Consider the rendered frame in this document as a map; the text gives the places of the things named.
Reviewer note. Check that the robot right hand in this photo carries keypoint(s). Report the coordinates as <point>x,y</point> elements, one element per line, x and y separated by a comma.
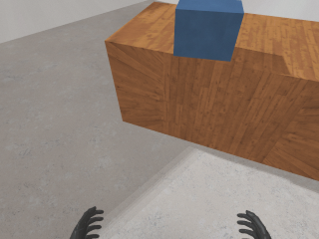
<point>259,230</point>

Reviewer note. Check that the robot left hand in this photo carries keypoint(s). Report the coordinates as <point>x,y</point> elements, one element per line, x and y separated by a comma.
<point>82,228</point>

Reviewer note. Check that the carton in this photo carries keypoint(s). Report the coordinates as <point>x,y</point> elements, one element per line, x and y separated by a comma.
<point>207,29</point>

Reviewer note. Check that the pedestal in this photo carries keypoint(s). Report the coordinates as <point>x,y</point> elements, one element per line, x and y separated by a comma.
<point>263,105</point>

